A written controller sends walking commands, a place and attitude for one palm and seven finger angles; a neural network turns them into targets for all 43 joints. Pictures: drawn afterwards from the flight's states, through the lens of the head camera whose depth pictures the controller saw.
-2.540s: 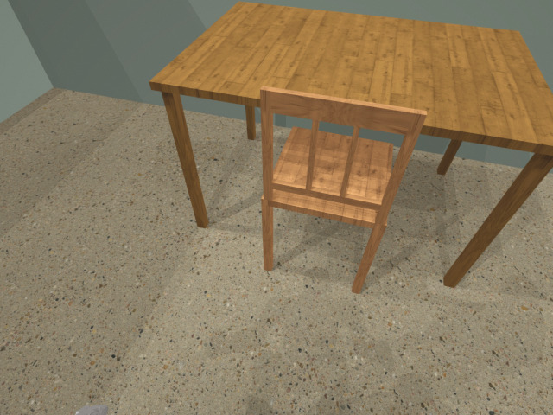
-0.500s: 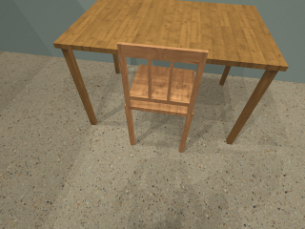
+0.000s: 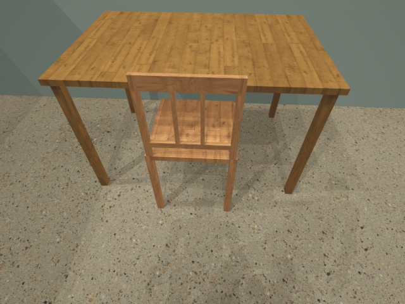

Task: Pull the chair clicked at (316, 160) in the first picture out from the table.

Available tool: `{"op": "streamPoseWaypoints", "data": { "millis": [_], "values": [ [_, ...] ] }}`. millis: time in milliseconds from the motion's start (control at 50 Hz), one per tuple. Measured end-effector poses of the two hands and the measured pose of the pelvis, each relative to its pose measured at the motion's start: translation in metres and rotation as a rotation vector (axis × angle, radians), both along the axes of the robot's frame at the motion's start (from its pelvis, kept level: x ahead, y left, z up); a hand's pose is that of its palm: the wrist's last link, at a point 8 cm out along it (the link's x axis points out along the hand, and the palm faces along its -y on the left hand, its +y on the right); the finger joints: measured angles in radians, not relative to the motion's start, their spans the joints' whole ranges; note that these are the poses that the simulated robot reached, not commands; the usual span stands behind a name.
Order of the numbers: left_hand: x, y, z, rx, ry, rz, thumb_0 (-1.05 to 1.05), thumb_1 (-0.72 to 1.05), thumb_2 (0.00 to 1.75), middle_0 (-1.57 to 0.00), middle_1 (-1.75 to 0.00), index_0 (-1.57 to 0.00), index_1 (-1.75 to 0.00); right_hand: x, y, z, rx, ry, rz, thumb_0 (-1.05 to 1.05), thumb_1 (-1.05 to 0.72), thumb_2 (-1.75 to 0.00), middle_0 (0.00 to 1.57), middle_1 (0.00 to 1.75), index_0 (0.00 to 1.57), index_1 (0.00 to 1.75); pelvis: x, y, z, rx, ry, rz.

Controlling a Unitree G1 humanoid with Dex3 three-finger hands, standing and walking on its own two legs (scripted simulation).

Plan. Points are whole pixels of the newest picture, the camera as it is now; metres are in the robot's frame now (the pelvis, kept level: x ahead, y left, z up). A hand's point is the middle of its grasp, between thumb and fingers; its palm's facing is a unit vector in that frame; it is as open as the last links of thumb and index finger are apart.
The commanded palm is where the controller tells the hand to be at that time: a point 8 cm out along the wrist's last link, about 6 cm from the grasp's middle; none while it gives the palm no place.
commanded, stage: take the last steps up to it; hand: left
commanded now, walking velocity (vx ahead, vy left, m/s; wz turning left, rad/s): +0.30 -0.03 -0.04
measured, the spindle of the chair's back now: (175, 119) +0.76 +0.16 -0.11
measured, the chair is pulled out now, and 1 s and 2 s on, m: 0.00 0.00 0.00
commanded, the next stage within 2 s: come to a stop and stand still in 0.60 s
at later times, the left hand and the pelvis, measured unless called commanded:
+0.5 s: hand (117, 287) +0.19 +0.22 -0.17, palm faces +0.00 -0.99 -0.14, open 7.4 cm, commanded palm none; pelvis +0.16 +0.05 +0.02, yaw -3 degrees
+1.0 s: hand (150, 221) +0.36 +0.18 -0.16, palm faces +0.02 -0.98 -0.21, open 7.2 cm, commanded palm none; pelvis +0.26 +0.01 +0.00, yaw -1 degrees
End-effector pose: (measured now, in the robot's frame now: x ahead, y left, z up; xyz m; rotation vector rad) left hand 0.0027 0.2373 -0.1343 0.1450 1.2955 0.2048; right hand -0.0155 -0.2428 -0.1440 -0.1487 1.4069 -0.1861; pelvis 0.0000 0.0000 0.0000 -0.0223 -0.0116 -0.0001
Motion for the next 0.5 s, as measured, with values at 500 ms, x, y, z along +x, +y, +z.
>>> {"op": "streamPoseWaypoints", "data": {
  "millis": [500],
  "values": [
    [0.184, 0.035, -0.004, -0.086, 0.017, -0.063, 0.01, 0.92, 0.90, -0.19, -0.29, -0.20, -0.30, 0.134, 0.072, 0.031, -0.021, -0.032, -0.074, 0.00, -0.93, -0.90, 0.20, 0.30, 0.20, 0.29, 0.157, 0.047, 0.017, 0.015, 0.008, -0.051]
  ]
}}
